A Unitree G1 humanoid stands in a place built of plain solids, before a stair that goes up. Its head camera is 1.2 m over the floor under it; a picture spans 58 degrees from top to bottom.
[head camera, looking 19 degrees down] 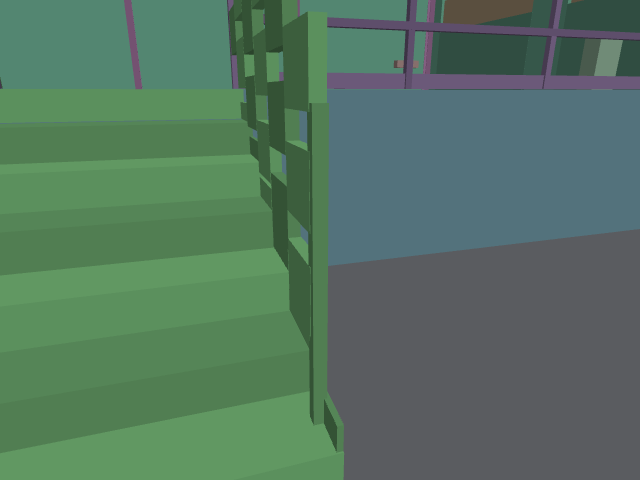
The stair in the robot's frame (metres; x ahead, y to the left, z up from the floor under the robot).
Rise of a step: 0.17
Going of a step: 0.30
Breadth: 1.32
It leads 17 degrees to the left of straight ahead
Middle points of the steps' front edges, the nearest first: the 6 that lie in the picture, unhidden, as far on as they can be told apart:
1.11 0.65 0.35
1.40 0.73 0.52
1.69 0.82 0.69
1.97 0.91 0.87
2.26 1.00 1.04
2.55 1.09 1.21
